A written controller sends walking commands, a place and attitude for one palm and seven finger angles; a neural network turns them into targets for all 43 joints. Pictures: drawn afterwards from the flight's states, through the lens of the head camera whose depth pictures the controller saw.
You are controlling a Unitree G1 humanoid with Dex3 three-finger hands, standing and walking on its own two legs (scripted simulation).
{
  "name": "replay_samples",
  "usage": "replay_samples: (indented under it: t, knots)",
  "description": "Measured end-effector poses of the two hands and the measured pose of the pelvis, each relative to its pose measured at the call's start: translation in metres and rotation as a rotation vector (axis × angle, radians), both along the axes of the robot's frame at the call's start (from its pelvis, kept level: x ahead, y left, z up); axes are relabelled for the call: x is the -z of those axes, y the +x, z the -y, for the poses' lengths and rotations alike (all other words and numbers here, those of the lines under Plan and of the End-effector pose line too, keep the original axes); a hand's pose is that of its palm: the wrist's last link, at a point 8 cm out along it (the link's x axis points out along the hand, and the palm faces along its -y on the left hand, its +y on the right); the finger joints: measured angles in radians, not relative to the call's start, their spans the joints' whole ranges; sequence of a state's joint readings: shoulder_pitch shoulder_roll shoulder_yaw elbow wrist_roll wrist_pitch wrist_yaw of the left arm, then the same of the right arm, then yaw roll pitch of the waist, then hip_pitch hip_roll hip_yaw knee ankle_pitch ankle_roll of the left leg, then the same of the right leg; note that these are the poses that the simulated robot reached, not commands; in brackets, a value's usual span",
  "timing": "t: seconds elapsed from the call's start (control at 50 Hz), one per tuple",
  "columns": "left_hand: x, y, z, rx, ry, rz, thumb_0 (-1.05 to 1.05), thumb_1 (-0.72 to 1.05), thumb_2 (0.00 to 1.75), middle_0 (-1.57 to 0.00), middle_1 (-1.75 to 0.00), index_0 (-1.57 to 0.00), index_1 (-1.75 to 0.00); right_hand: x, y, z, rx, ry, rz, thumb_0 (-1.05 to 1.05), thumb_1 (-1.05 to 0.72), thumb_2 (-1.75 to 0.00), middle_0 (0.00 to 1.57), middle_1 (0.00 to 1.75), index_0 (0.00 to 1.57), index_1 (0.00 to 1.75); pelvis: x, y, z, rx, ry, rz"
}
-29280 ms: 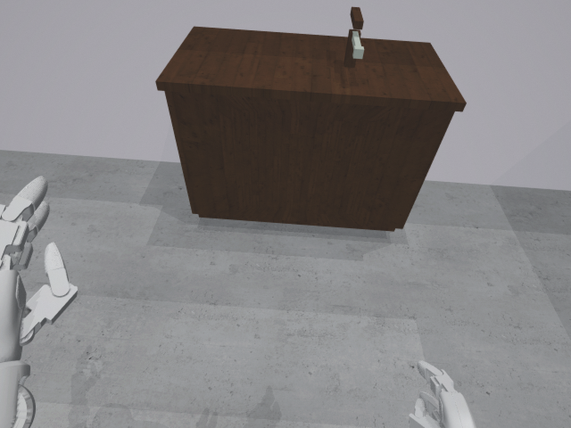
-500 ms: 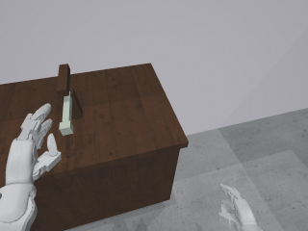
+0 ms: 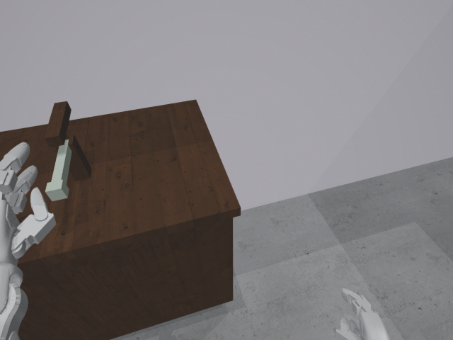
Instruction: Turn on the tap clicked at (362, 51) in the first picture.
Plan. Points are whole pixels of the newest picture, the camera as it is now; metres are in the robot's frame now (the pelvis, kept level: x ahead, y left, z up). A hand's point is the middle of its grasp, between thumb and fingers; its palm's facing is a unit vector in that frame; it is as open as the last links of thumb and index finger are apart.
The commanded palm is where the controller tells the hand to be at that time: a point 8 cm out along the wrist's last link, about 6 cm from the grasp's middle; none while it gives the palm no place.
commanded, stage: turn the palm inward beside the body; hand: left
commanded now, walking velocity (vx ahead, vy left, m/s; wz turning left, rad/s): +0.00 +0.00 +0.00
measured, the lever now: (57, 190) +0.34 +0.36 +0.08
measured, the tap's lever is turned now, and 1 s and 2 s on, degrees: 0 0 0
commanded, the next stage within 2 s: reach beside the lever's end, fingers flat in 1.42 s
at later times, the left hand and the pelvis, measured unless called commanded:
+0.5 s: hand (45, 233) +0.21 +0.28 +0.15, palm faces +0.48 -0.86 -0.20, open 7.4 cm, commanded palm +0.16 +0.31 +0.16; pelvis +0.02 +0.03 +0.00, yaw +1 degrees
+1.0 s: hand (42, 266) +0.17 +0.26 +0.14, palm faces +0.51 -0.85 -0.15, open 7.4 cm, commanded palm +0.12 +0.30 +0.15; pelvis -0.01 +0.03 +0.00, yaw +2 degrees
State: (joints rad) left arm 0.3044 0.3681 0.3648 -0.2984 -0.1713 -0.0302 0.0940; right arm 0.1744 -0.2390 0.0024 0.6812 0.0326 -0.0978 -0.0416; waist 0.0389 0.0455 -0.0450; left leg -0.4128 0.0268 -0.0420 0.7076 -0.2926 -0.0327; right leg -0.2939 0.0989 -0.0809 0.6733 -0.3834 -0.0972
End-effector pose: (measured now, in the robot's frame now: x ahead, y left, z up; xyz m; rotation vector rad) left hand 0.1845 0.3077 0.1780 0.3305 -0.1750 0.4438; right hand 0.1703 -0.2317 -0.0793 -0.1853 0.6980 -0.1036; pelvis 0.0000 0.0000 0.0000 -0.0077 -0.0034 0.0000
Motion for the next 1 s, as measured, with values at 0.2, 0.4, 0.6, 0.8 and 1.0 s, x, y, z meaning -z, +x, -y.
replay_samples:
  t: [0.2, 0.4, 0.6, 0.8, 1.0]
  knots:
    - [0.022, 0.003, -0.007, -0.028, -0.073, -0.136, 0.01, 0.90, 0.90, -0.21, -0.30, -0.21, -0.30, -0.002, 0.015, 0.012, 0.036, -0.060, 0.006, 0.02, -0.90, -0.90, 0.20, 0.30, 0.20, 0.30, -0.002, 0.029, -0.013, -0.006, 0.011, -0.030]
    - [0.013, -0.006, -0.003, -0.016, -0.082, -0.030, 0.02, 0.90, 0.90, -0.21, -0.31, -0.21, -0.30, -0.015, 0.042, -0.036, -0.047, -0.002, 0.104, 0.01, -0.90, -0.90, 0.20, 0.30, 0.20, 0.30, -0.003, 0.030, -0.026, -0.009, 0.009, -0.045]
    - [0.025, -0.028, -0.003, -0.052, -0.162, -0.102, 0.01, 0.90, 0.90, -0.21, -0.30, -0.21, -0.30, -0.022, 0.042, -0.068, -0.101, 0.027, 0.140, 0.01, -0.90, -0.90, 0.20, 0.30, 0.21, 0.30, -0.005, 0.014, -0.035, -0.019, 0.003, -0.010]
    - [0.029, -0.050, 0.002, -0.075, -0.185, -0.092, 0.02, 0.90, 0.90, -0.21, -0.30, -0.21, -0.30, -0.026, 0.024, -0.061, -0.105, 0.006, 0.152, 0.01, -0.90, -0.90, 0.20, 0.30, 0.21, 0.30, -0.005, -0.004, -0.032, -0.023, -0.003, 0.021]
    - [0.030, -0.059, 0.010, -0.100, -0.207, -0.099, 0.02, 0.90, 0.90, -0.21, -0.30, -0.21, -0.30, -0.019, 0.017, -0.051, -0.096, 0.007, 0.143, 0.01, -0.90, -0.90, 0.20, 0.30, 0.21, 0.30, -0.003, -0.006, -0.026, -0.032, -0.004, 0.028]
